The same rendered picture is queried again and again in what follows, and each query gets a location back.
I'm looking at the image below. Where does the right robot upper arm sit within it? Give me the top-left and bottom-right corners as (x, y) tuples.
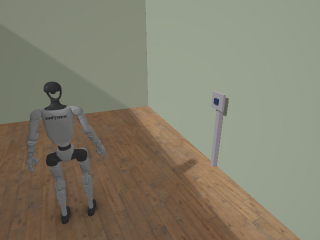
(69, 105), (92, 135)

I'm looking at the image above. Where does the robot right foot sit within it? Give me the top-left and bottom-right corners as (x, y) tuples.
(88, 199), (97, 217)

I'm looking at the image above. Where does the button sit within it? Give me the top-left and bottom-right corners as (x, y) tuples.
(213, 98), (219, 105)

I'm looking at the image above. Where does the panel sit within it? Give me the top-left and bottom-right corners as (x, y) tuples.
(210, 91), (226, 167)

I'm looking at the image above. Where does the robot right hand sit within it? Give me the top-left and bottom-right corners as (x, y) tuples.
(96, 145), (106, 160)

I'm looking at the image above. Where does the left robot upper arm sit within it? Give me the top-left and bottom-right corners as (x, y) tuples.
(28, 108), (43, 141)

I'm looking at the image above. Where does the robot left hand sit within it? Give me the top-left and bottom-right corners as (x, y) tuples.
(26, 157), (39, 172)

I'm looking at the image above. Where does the robot left forearm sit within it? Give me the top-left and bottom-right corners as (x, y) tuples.
(26, 133), (37, 159)

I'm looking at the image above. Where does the humanoid robot torso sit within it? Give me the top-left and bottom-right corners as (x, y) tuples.
(41, 104), (75, 162)

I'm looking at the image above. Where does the robot right forearm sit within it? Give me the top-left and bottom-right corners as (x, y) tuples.
(87, 125), (102, 148)

